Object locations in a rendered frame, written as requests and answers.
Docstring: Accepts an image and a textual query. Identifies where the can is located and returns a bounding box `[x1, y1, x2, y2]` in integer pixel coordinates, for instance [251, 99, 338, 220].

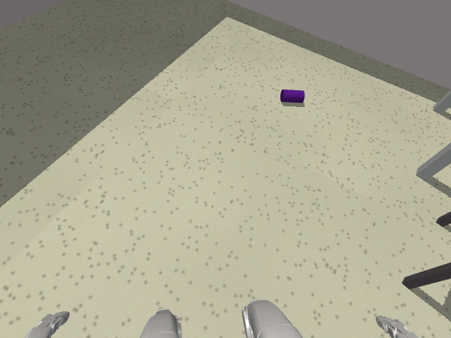
[280, 89, 304, 103]

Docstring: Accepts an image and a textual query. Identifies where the left robot hand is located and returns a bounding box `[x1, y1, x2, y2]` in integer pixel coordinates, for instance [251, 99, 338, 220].
[24, 311, 70, 338]

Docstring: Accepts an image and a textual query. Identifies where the right robot hand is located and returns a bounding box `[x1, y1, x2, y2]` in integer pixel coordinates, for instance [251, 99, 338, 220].
[376, 315, 418, 338]

